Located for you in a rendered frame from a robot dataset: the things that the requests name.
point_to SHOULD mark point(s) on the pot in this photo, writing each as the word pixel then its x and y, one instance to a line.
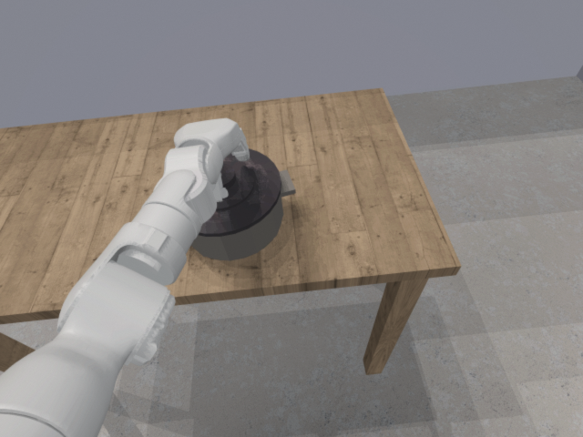
pixel 249 241

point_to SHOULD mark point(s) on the left robot forearm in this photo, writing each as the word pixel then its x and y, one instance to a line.
pixel 156 241

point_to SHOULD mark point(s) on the left robot hand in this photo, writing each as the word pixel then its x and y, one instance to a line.
pixel 226 134

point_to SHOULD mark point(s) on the lid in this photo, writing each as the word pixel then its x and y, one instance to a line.
pixel 252 197

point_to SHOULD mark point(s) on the table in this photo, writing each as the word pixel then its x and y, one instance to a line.
pixel 361 214

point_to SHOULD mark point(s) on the knob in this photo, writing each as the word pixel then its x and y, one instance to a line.
pixel 228 176

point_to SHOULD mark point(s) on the left robot upper arm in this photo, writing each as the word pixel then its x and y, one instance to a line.
pixel 64 388

